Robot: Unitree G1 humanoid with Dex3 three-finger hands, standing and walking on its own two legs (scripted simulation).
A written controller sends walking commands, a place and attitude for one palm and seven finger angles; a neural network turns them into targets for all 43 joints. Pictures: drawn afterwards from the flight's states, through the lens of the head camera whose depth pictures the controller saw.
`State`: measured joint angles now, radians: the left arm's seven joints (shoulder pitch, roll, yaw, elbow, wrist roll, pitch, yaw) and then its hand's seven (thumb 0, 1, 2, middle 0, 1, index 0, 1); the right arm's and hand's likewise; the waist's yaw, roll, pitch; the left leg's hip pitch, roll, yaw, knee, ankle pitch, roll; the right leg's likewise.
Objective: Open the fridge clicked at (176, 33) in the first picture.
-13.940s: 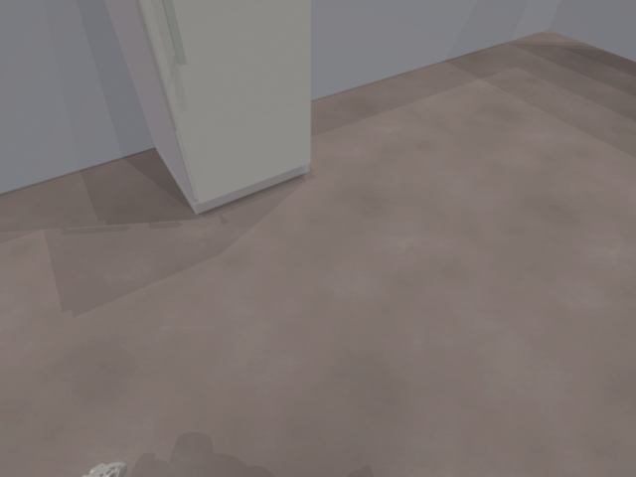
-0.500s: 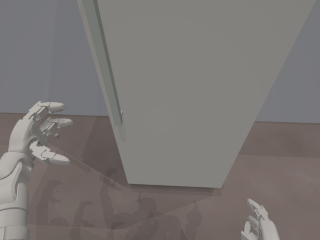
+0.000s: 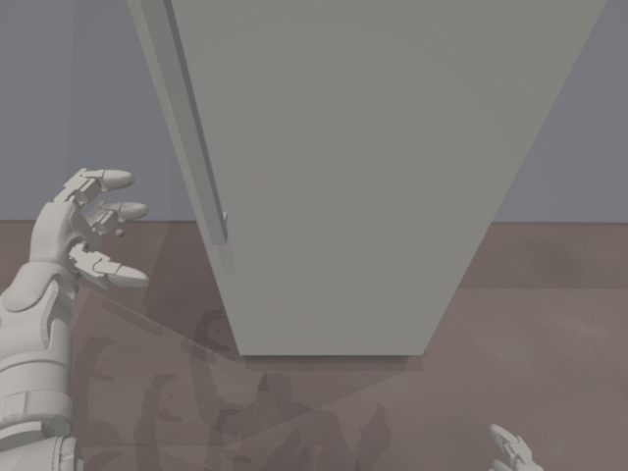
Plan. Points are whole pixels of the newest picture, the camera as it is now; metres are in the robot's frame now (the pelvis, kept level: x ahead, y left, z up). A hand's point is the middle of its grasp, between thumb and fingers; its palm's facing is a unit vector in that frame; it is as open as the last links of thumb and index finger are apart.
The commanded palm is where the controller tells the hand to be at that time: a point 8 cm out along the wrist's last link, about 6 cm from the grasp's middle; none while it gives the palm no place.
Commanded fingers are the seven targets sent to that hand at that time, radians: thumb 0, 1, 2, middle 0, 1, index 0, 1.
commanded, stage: move the hooked fingers beside the handle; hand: left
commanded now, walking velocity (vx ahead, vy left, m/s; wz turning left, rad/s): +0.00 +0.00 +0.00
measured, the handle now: (194, 119) +0.52 +0.20 +0.19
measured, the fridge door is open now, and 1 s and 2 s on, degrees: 0 0 0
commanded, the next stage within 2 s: feel for the door with the fingertips in 1.64 s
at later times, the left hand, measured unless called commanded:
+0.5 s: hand (144, 203) +0.41 +0.25 +0.13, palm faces +0.05 -1.00 +0.01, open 14.0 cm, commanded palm +0.39 +0.30 +0.12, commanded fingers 0.00 -0.50 0.30 -0.30 -1.20 -0.30 -1.20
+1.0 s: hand (159, 176) +0.47 +0.25 +0.12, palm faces +0.04 -1.00 +0.01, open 14.0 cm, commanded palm +0.44 +0.31 +0.12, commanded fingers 0.00 -0.50 0.30 -0.30 -1.20 -0.30 -1.20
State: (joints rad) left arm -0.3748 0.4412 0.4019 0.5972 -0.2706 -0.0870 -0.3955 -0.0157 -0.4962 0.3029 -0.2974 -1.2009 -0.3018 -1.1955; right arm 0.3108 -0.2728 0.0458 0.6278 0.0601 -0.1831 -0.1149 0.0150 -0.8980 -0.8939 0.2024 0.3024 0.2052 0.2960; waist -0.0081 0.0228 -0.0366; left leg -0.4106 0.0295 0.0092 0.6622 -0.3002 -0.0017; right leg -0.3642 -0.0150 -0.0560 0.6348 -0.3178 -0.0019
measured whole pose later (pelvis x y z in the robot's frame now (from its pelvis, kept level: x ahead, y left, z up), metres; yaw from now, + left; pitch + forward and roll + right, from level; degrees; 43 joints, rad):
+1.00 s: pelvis +0.01 +0.00 -0.01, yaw -2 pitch +12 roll -2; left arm -0.80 0.61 0.45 1.11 -0.17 -0.23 -0.40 -0.02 -0.49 0.30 -0.30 -1.20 -0.30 -1.20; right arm 0.41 -0.29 0.03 0.64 0.04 -0.02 -0.07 0.01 -0.90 -0.89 0.20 0.30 0.21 0.30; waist -0.11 0.01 -0.07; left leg -0.63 0.05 0.02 0.77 -0.35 0.00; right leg -0.58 0.01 -0.04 0.72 -0.34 0.00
